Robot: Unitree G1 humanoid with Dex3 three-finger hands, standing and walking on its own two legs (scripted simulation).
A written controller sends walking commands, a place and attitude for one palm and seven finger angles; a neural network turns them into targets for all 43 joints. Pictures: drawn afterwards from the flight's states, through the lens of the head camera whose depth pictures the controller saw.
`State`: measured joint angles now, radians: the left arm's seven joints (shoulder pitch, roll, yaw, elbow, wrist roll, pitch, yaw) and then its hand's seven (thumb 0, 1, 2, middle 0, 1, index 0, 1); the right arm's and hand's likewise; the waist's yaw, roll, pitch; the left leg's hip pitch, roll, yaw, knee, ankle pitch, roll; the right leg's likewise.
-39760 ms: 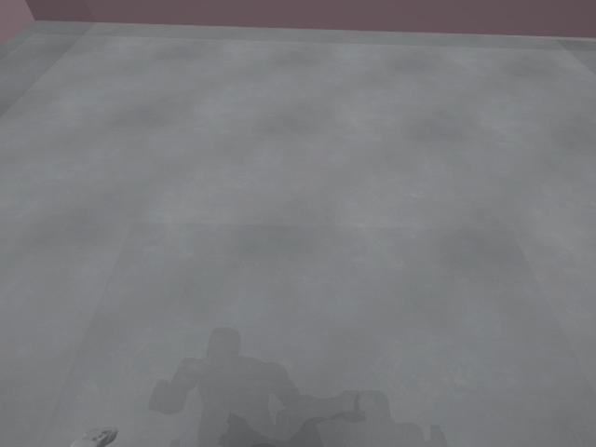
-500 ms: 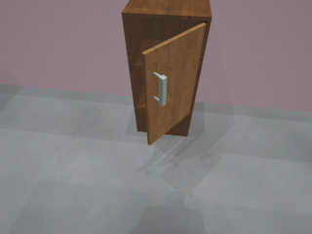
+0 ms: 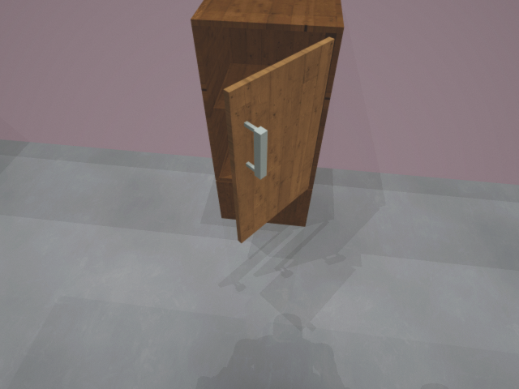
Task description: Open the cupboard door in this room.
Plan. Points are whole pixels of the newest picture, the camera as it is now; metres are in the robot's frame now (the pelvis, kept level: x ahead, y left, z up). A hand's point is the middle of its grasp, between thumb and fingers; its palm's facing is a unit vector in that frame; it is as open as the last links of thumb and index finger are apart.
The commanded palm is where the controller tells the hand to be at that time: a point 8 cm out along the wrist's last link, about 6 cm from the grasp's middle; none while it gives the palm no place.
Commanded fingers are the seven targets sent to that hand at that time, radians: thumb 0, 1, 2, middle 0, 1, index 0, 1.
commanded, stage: look to check the result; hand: left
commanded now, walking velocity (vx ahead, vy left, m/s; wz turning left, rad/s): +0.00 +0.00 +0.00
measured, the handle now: (254, 150) +0.66 +0.05 -0.05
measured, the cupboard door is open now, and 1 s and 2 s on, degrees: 52 52 52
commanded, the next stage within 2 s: walk to a spot facing it in 0.36 s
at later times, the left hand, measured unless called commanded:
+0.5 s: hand out of the picture +0.04 +0.20 -0.17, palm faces +0.01 -0.97 -0.26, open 7.4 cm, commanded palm none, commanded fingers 0.00 0.90 0.90 -0.20 -0.30 -0.20 -0.30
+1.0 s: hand out of the picture +0.08 +0.17 -0.17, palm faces -0.14 -0.95 -0.29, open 7.4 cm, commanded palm none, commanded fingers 0.00 0.90 0.90 -0.20 -0.30 -0.20 -0.30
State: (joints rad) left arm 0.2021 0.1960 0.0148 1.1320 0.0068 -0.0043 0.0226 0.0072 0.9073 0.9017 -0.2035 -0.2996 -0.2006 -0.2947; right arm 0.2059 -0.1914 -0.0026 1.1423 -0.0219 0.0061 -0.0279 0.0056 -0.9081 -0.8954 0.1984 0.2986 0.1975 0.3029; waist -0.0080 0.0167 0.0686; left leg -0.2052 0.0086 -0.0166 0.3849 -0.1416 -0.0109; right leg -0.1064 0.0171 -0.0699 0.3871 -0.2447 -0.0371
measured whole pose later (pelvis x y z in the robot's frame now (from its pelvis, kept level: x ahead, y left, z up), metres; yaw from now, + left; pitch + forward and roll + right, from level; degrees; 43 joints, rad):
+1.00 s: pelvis -0.01 -0.02 -0.02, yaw -12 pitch -1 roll +2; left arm 0.21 0.20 0.08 0.97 0.02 0.04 0.01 0.01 0.91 0.90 -0.20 -0.30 -0.20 -0.29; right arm 0.20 -0.22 -0.07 1.01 -0.02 0.06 -0.04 0.01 -0.91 -0.90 0.20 0.30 0.20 0.30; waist 0.01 0.03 0.11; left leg -0.42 0.06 0.05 0.94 -0.46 -0.03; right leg -0.27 0.05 0.01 0.62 -0.33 -0.08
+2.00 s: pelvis -0.01 -0.06 -0.02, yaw -48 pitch +1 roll +0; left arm 0.15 0.25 0.07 0.88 0.02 0.02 -0.04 0.01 0.91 0.90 -0.20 -0.30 -0.20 -0.29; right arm 0.30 -0.24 -0.03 0.92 -0.03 0.02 -0.01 0.01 -0.90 -0.90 0.20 0.30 0.20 0.30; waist -0.01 0.01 0.07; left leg -0.33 0.17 0.11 0.80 -0.50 -0.06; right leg -0.33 0.00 -0.05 0.61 -0.28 -0.03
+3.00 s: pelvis +0.11 -0.39 -0.01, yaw -73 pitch +1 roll +0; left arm 0.25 0.22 0.08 1.06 0.03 -0.01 -0.03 0.01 0.92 0.90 -0.20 -0.30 -0.20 -0.29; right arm 0.27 -0.14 -0.04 0.97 -0.05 -0.09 -0.01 0.00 -0.93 -0.89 0.20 0.30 0.20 0.30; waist -0.02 -0.04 0.02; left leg -0.28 0.10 0.14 0.56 -0.28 -0.02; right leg -0.44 -0.03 -0.04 1.07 -0.40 -0.03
